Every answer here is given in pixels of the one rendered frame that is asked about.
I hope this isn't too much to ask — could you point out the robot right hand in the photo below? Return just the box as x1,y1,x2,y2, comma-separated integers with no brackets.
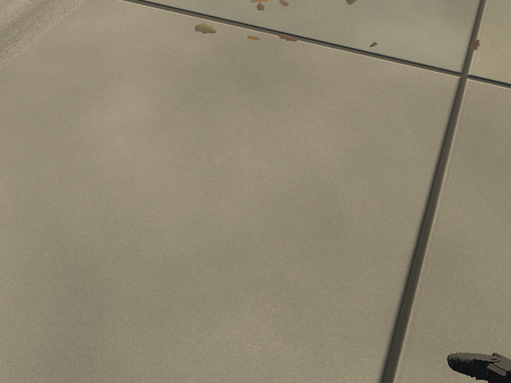
447,353,511,383

